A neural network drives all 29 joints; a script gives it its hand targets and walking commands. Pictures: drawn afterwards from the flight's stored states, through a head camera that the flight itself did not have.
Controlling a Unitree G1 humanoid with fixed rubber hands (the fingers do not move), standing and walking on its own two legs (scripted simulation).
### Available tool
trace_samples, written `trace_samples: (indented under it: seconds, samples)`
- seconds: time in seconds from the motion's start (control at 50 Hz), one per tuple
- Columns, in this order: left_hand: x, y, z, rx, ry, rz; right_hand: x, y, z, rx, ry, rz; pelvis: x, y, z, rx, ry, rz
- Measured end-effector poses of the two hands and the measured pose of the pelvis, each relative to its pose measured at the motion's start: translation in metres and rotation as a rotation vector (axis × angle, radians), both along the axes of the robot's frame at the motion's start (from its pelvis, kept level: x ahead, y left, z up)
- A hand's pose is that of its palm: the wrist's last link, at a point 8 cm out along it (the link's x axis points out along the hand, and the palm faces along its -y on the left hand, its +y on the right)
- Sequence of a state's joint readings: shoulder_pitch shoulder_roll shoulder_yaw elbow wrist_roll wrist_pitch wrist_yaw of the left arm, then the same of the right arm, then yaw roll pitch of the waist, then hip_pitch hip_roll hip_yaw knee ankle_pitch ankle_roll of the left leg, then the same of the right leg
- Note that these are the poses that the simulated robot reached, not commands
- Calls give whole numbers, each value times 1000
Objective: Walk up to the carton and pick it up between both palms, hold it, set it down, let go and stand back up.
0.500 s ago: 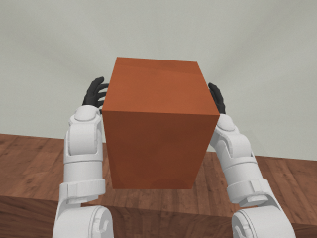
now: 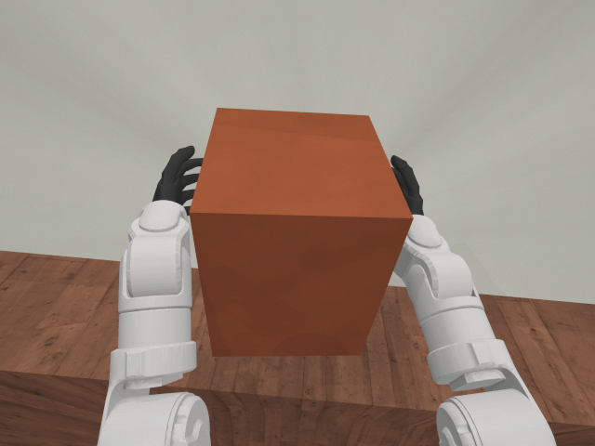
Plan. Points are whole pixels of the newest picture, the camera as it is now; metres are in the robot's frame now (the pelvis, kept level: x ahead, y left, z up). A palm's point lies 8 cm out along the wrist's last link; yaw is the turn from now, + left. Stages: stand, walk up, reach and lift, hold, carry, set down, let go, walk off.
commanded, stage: hold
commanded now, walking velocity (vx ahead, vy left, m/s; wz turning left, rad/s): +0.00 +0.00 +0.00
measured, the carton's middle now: (291, 235) +0.36 +0.00 +0.17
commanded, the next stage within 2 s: none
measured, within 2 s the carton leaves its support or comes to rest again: neither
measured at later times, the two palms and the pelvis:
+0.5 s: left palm (174, 204) +0.36 +0.14 +0.22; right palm (409, 218) +0.35 -0.15 +0.21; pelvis -0.01 +0.00 +0.00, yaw +0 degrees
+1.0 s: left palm (172, 206) +0.36 +0.15 +0.22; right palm (404, 218) +0.36 -0.15 +0.20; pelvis +0.00 +0.00 +0.00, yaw +0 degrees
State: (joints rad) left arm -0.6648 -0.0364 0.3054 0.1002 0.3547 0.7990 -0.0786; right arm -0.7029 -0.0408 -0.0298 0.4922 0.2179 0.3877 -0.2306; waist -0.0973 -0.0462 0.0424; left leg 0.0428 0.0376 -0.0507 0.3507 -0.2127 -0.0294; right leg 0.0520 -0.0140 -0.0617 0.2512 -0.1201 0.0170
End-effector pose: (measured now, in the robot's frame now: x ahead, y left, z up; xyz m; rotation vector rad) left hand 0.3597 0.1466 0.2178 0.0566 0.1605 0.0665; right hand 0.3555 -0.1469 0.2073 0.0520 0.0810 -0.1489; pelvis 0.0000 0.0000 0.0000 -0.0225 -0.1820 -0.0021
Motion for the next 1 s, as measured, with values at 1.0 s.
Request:
trace_samples:
  seconds: [1.0]
  samples:
    - [2,-1,0,15,6,-2,1,-1,-3,5,5,-8,-4,1,0,1,11,3]
